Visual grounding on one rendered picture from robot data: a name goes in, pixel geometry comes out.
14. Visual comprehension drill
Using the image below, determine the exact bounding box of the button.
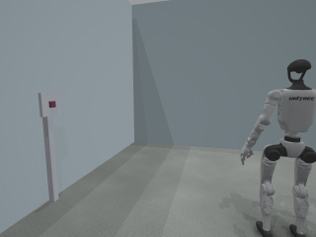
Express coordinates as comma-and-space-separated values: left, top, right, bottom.
48, 101, 56, 108

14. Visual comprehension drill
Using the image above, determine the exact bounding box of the left robot upper arm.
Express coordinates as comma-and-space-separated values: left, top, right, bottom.
260, 89, 283, 125

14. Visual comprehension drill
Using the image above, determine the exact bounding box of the robot left hand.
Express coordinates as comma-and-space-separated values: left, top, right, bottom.
240, 144, 254, 165

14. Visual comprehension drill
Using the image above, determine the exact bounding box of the robot left forearm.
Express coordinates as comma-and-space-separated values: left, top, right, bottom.
245, 115, 265, 148

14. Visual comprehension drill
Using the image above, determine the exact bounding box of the left robot shin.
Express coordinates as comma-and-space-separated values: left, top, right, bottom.
259, 184, 274, 231

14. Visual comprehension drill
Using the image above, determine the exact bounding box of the humanoid robot torso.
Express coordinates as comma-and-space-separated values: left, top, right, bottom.
277, 86, 316, 158

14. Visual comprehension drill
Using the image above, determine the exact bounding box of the panel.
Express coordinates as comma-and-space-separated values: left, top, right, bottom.
38, 93, 61, 202

